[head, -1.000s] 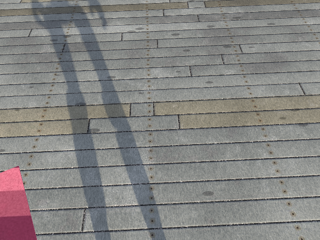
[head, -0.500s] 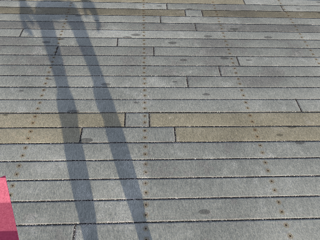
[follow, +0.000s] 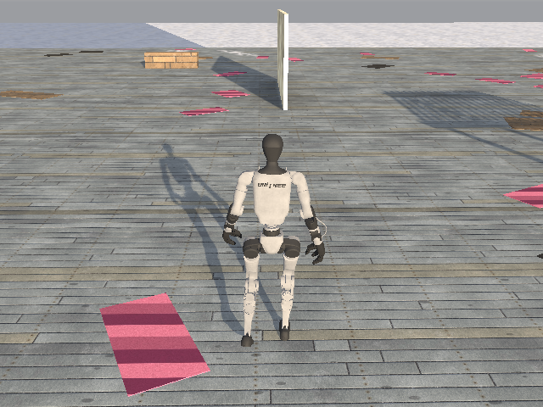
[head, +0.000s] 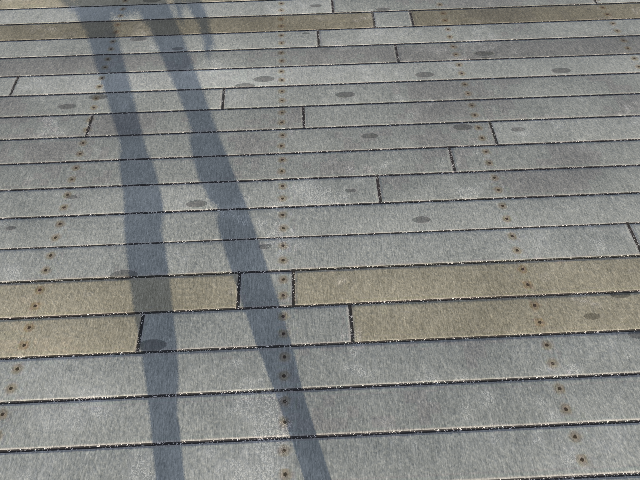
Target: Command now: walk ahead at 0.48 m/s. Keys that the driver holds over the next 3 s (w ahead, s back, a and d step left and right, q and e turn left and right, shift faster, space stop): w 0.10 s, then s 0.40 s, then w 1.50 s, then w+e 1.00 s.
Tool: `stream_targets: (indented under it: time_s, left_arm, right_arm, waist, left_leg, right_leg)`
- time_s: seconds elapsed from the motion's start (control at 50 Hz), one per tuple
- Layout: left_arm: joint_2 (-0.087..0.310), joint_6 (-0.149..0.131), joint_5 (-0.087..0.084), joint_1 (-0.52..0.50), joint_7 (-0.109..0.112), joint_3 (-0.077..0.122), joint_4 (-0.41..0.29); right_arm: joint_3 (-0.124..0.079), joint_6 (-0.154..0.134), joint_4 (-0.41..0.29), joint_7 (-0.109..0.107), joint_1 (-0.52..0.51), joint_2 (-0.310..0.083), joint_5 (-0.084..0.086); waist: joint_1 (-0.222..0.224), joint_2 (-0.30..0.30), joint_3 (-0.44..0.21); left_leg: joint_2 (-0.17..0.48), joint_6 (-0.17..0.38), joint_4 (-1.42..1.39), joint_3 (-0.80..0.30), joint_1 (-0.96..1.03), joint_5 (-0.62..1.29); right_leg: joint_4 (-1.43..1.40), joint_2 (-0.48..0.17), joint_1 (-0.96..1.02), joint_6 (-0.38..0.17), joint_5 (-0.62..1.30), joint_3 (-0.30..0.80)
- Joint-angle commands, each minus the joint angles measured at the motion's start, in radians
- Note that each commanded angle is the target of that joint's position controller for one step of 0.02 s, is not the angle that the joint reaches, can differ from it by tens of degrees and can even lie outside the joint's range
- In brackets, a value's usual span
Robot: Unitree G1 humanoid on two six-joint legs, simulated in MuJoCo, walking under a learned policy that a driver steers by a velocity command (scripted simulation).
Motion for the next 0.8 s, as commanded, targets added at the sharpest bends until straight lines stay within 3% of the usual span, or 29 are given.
stream_targets:
  time_s: [0.02, 0.06, 0.1, 0.16, 0.2, 0.24, 0.28, 0.32, 0.34, 0.36, 0.38, 0.4, 0.42, 0.44, 0.46, 0.48, 0.5, 0.54, 0.56, 0.6, 0.64, 0.66, 0.68, 0.7, 0.72, 0.74, 0.76, 0.78, 0.8]
  left_arm:
    - [0.100, -0.017, 0.020, 0.053, 0.001, 0.028, -0.025]
    - [0.098, -0.031, 0.009, 0.055, -0.003, 0.029, -0.007]
    - [0.121, -0.038, 0.006, 0.075, 0.002, 0.035, 0.013]
    - [0.132, -0.026, 0.013, 0.085, 0.016, 0.032, 0.032]
    - [0.141, -0.018, 0.012, 0.151, 0.024, 0.030, 0.056]
    - [0.155, -0.003, 0.003, 0.183, 0.030, 0.029, 0.078]
    - [0.157, 0.016, -0.001, 0.175, 0.035, 0.028, 0.089]
    - [0.148, 0.032, -0.004, 0.140, 0.041, 0.026, 0.092]
    - [0.132, 0.034, 0.002, 0.162, 0.041, 0.020, 0.096]
    - [0.091, 0.023, 0.029, 0.259, 0.036, 0.005, 0.092]
    - [0.016, 0.024, 0.016, 0.375, 0.031, -0.022, 0.128]
    - [0.076, 0.040, -0.012, 0.331, 0.028, -0.011, 0.138]
    - [0.124, 0.062, -0.021, 0.253, 0.032, 0.004, 0.114]
    - [0.124, 0.090, -0.023, 0.226, 0.047, 0.012, 0.114]
    - [0.145, 0.122, -0.011, 0.186, 0.065, 0.022, 0.110]
    - [0.135, 0.149, -0.009, 0.210, 0.079, 0.027, 0.115]
    - [0.117, 0.166, -0.008, 0.246, 0.089, 0.025, 0.129]
    - [0.082, 0.173, -0.004, 0.299, 0.094, 0.024, 0.153]
    - [0.060, 0.167, 0.003, 0.300, 0.091, 0.020, 0.153]
    - [0.057, 0.149, 0.017, 0.291, 0.078, 0.018, 0.152]
    - [0.067, 0.135, 0.023, 0.343, 0.065, 0.022, 0.181]
    - [0.059, 0.132, 0.033, 0.378, 0.060, 0.017, 0.203]
    - [0.069, 0.122, 0.041, 0.429, 0.057, 0.013, 0.218]
    - [0.177, 0.112, 0.019, 0.358, 0.058, 0.033, 0.184]
    - [0.261, 0.088, 0.047, 0.288, 0.057, 0.056, 0.155]
    - [0.230, 0.056, 0.038, 0.183, 0.069, 0.048, 0.132]
    - [0.171, 0.032, 0.023, 0.151, 0.070, 0.035, 0.130]
    - [0.145, 0.021, 0.007, 0.171, 0.065, 0.030, 0.139]
    - [0.122, 0.012, -0.002, 0.210, 0.065, 0.024, 0.153]
  right_arm:
    - [-0.031, -0.016, -0.081, -0.005, -0.006, -0.105, -0.010]
    - [-0.026, 0.004, -0.069, -0.008, 0.015, -0.074, -0.014]
    - [-0.026, 0.010, -0.096, -0.013, -0.054, -0.076, -0.025]
    - [-0.016, -0.006, -0.121, -0.011, -0.144, -0.051, -0.043]
    - [-0.007, -0.021, -0.132, 0.001, -0.215, -0.026, -0.044]
    - [-0.011, -0.023, -0.139, 0.011, -0.241, -0.039, -0.035]
    - [-0.019, -0.025, -0.147, 0.020, -0.247, -0.070, -0.037]
    - [-0.034, -0.031, -0.122, 0.025, -0.169, -0.102, -0.048]
    - [-0.044, -0.036, -0.103, 0.020, -0.117, -0.134, -0.056]
    - [-0.056, -0.033, -0.115, 0.010, -0.107, -0.211, -0.073]
    - [-0.034, -0.012, -0.124, 0.003, -0.110, -0.148, -0.084]
    - [-0.008, 0.003, -0.121, 0.008, -0.097, -0.054, -0.066]
    - [-0.006, 0.015, -0.123, 0.014, -0.145, -0.061, -0.044]
    - [-0.014, 0.031, -0.131, 0.015, -0.210, -0.088, -0.035]
    - [-0.029, 0.043, -0.136, 0.011, -0.233, -0.139, -0.037]
    - [-0.037, 0.056, -0.135, 0.004, -0.263, -0.166, -0.043]
    - [-0.039, 0.067, -0.139, -0.001, -0.297, -0.168, -0.050]
    - [-0.025, 0.071, -0.136, -0.009, -0.337, -0.110, -0.051]
    - [-0.023, 0.069, -0.123, -0.012, -0.357, -0.094, -0.044]
    - [-0.031, 0.071, -0.087, -0.022, -0.327, -0.103, -0.031]
    - [-0.045, 0.081, -0.071, -0.034, -0.314, -0.134, -0.013]
    - [-0.046, 0.083, -0.080, -0.038, -0.335, -0.120, -0.006]
    - [-0.034, 0.081, -0.097, -0.035, -0.353, -0.062, -0.008]
    - [-0.015, 0.066, -0.119, -0.018, -0.345, 0.029, -0.012]
    - [-0.050, 0.046, -0.150, -0.020, -0.429, -0.085, 0.019]
    - [-0.071, 0.037, -0.124, -0.022, -0.376, -0.138, 0.027]
    - [-0.076, 0.035, -0.083, -0.021, -0.315, -0.136, 0.001]
    - [-0.075, 0.034, -0.058, -0.018, -0.289, -0.115, -0.020]
    - [-0.076, 0.033, -0.050, -0.015, -0.294, -0.102, -0.030]
  waist:
    - [0.012, -0.089, -0.067]
    - [-0.010, -0.090, -0.054]
    - [-0.003, -0.075, -0.015]
    - [0.011, -0.053, 0.004]
    - [0.057, -0.055, -0.037]
    - [0.069, -0.074, -0.063]
    - [0.058, -0.094, -0.073]
    - [0.004, -0.090, -0.100]
    - [-0.013, -0.050, -0.130]
    - [0.035, 0.091, -0.238]
    - [0.048, 0.238, -0.375]
    - [0.008, 0.182, -0.426]
    - [0.004, 0.123, -0.370]
    - [0.023, 0.070, -0.314]
    - [0.009, 0.063, -0.231]
    - [0.039, 0.096, -0.202]
    - [0.057, 0.117, -0.183]
    - [0.079, 0.107, -0.219]
    - [0.089, 0.152, -0.217]
    - [0.080, 0.216, -0.214]
    - [0.109, 0.191, -0.174]
    - [0.128, 0.156, -0.116]
    - [0.142, -0.022, -0.072]
    - [0.098, -0.310, -0.014]
    - [0.106, -0.263, 0.115]
    - [0.037, -0.215, 0.162]
    - [0.014, -0.190, 0.124]
    - [0.020, -0.168, 0.087]
    - [0.033, -0.151, 0.070]
  left_leg:
    - [0.121, 0.004, 0.024, -0.044, -0.263, 0.112]
    - [0.134, -0.014, -0.027, -0.031, -0.240, 0.130]
    - [0.145, -0.037, -0.118, -0.023, -0.301, 0.207]
    - [0.106, -0.058, -0.376, 0.023, -0.239, 0.374]
    - [0.048, -0.056, -0.513, 0.059, -0.157, 0.531]
    - [0.026, -0.051, -0.585, 0.044, -0.125, 0.575]
    - [0.016, -0.030, -0.638, 0.020, -0.118, 0.513]
    - [-0.001, -0.001, -0.728, 0.021, -0.023, 0.525]
    - [0.015, 0.019, -0.794, 0.017, 0.084, 0.735]
    - [0.175, 0.095, -0.671, -0.108, 0.332, 1.256]
    - [0.368, 0.275, -0.634, -0.288, 0.507, 1.508]
    - [0.377, 0.302, -0.652, -0.321, 0.481, 1.468]
    - [0.342, 0.272, -0.676, -0.287, 0.408, 1.351]
    - [0.328, 0.249, -0.720, -0.275, 0.325, 1.137]
    - [0.308, 0.232, -0.773, -0.256, 0.188, 1.026]
    - [0.296, 0.233, -0.809, -0.243, 0.113, 0.874]
    - [0.275, 0.233, -0.839, -0.210, 0.038, 0.768]
    - [0.206, 0.183, -0.916, -0.142, -0.047, 0.267]
    - [0.172, 0.151, -0.946, -0.113, -0.082, 0.093]
    - [0.154, 0.118, -0.978, -0.098, -0.105, -0.092]
    - [0.152, 0.086, -0.982, -0.100, -0.157, -0.244]
    - [0.120, 0.041, -0.942, -0.076, -0.194, -0.288]
    - [0.052, -0.012, -0.707, -0.018, -0.294, -0.287]
    - [-0.067, -0.055, -0.359, 0.127, -0.477, -0.143]
    - [-0.029, -0.020, -0.286, -0.043, -0.545, -0.049]
    - [-0.002, -0.007, -0.240, -0.076, -0.558, 0.082]
    - [0.003, -0.008, -0.225, -0.069, -0.536, 0.164]
    - [0.004, -0.014, -0.212, -0.042, -0.524, 0.205]
    - [0.012, -0.021, -0.200, -0.021, -0.521, 0.255]
  right_leg:
    - [-0.345, -0.274, 0.215, -0.172, -0.081, 0.380]
    - [-0.385, -0.256, 0.150, -0.189, -0.013, 0.306]
    - [-0.416, -0.250, 0.134, -0.196, 0.031, 0.254]
    - [-0.352, -0.183, 0.115, -0.153, 0.500, 0.096]
    - [-0.315, -0.159, 0.145, -0.121, 0.573, 0.055]
    - [-0.285, -0.181, 0.216, -0.114, 0.539, 0.073]
    - [-0.218, -0.209, 0.289, -0.102, 0.511, 0.105]
    - [-0.095, -0.201, 0.312, -0.069, 0.468, 0.123]
    - [0.017, -0.145, 0.295, -0.030, 0.416, 0.106]
    - [0.183, -0.081, 0.147, 0.025, 0.151, 0.088]
    - [0.422, -0.013, -0.007, 0.089, -0.399, 0.092]
    - [0.515, -0.023, -0.030, 0.114, -0.605, 0.163]
    - [0.567, -0.046, -0.054, 0.125, -0.615, 0.178]
    - [0.589, -0.060, -0.080, 0.136, -0.590, 0.160]
    - [0.617, -0.046, -0.064, 0.149, -0.548, 0.136]
    - [0.647, -0.040, -0.042, 0.160, -0.501, 0.131]
    - [0.665, -0.024, -0.011, 0.167, -0.466, 0.111]
    - [0.566, -0.044, 0.072, 0.152, -0.352, 0.081]
    - [0.460, -0.049, 0.117, 0.143, -0.328, 0.050]
    - [0.287, -0.030, 0.210, 0.116, -0.307, -0.002]
    - [0.111, -0.001, 0.311, 0.064, -0.220, -0.066]
    - [0.013, 0.003, 0.321, 0.024, -0.255, -0.072]
    - [-0.170, -0.116, 0.346, -0.039, -0.445, 0.129]
    - [-0.357, -0.393, 0.302, -0.144, -0.740, 0.538]
    - [-0.509, -0.478, 0.104, -0.241, -0.894, 0.764]
    - [-0.502, -0.441, 0.121, -0.186, -0.754, 0.674]
    - [-0.462, -0.383, 0.183, -0.123, -0.585, 0.552]
    - [-0.447, -0.346, 0.237, -0.090, -0.498, 0.461]
    - [-0.441, -0.321, 0.280, -0.074, -0.424, 0.393]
